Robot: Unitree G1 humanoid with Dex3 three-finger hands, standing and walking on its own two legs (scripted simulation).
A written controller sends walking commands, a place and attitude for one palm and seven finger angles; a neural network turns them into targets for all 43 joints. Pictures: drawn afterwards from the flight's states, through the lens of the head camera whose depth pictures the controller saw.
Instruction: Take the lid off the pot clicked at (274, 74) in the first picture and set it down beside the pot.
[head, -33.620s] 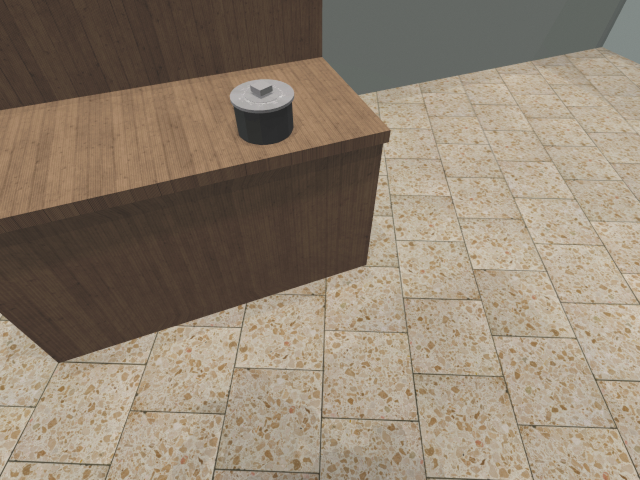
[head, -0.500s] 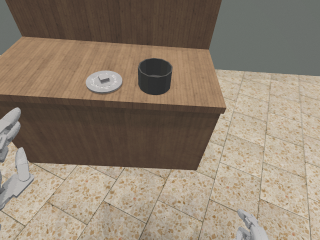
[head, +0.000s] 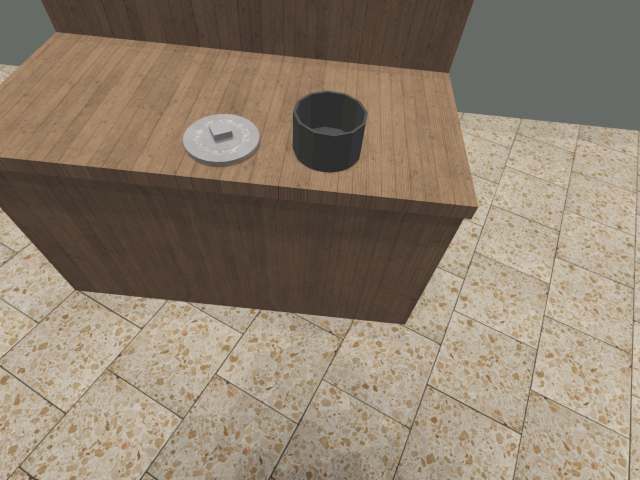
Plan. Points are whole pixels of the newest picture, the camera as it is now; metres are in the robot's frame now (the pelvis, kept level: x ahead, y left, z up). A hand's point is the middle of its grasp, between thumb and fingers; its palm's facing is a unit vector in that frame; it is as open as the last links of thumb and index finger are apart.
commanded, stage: stop stepping back and stand still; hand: left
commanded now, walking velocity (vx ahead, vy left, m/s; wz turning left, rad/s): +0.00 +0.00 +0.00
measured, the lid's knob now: (220, 130) +0.79 +0.25 -0.09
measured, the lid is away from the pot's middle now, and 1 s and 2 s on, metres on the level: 0.24 0.24 0.24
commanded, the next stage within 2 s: let the arm hang, fingers relaxed in 0.54 s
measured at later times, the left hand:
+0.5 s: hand out of the picture +0.04 +0.16 -0.18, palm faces +0.01 -0.98 -0.18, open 7.3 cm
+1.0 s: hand out of the picture +0.05 +0.16 -0.18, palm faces +0.00 -0.98 -0.18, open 7.3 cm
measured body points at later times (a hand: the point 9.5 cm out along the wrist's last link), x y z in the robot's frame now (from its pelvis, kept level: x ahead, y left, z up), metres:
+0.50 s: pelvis +0.03 +0.00 +0.00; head +0.05 +0.00 +0.45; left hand +0.04 +0.22 -0.16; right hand +0.02 -0.22 -0.15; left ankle +0.01 +0.11 -0.73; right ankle -0.01 -0.11 -0.73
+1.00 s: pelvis +0.04 +0.00 +0.00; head +0.07 +0.01 +0.45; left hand +0.05 +0.22 -0.16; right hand +0.02 -0.21 -0.15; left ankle +0.01 +0.11 -0.73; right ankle -0.01 -0.11 -0.73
